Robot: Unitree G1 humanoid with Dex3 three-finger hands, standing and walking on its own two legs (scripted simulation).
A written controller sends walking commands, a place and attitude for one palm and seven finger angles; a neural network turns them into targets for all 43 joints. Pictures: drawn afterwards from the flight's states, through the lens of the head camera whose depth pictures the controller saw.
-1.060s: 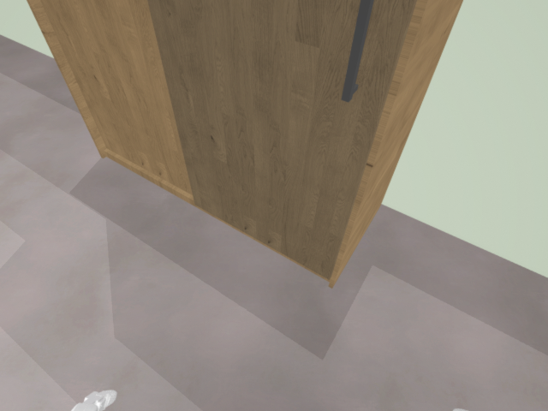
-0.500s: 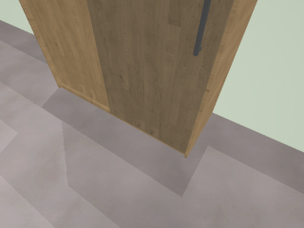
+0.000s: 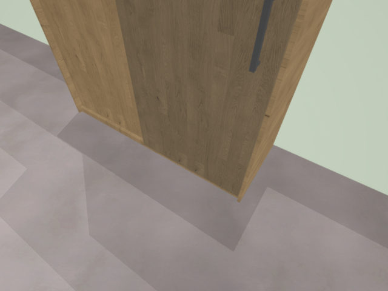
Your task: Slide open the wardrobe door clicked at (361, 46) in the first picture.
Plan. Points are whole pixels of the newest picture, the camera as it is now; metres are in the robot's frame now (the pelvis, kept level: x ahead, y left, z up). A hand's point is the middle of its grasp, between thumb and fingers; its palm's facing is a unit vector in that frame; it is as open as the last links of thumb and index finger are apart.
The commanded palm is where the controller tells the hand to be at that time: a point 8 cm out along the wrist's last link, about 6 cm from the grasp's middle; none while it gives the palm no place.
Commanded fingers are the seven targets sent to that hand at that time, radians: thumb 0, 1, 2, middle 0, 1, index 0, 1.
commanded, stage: look at it before walking up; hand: right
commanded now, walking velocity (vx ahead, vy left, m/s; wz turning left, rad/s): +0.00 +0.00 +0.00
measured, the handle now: (262, 35) +0.77 -0.15 +0.19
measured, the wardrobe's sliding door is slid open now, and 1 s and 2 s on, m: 0.00 0.00 0.00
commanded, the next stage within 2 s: walk to a spot facing it in 0.38 s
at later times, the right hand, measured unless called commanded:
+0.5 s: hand out of the picture +0.09 -0.25 -0.16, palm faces -0.04 +0.94 -0.33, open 7.4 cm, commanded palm none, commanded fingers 0.00 -0.90 -0.90 0.20 0.30 0.20 0.30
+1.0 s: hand out of the picture +0.06 -0.17 -0.17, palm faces -0.18 +0.95 -0.27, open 7.4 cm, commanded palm none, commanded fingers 0.00 -0.90 -0.90 0.20 0.30 0.20 0.30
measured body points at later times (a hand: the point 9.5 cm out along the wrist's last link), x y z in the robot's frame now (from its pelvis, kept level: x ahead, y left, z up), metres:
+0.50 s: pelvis +0.01 -0.01 +0.00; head +0.02 -0.01 +0.45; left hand +0.09 +0.29 -0.13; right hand +0.09 -0.30 -0.13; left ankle +0.02 +0.11 -0.74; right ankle +0.01 -0.13 -0.74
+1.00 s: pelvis -0.01 +0.03 -0.02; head +0.03 +0.06 +0.43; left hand +0.02 +0.29 -0.17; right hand +0.07 -0.22 -0.15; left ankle -0.01 +0.10 -0.75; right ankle +0.00 -0.13 -0.67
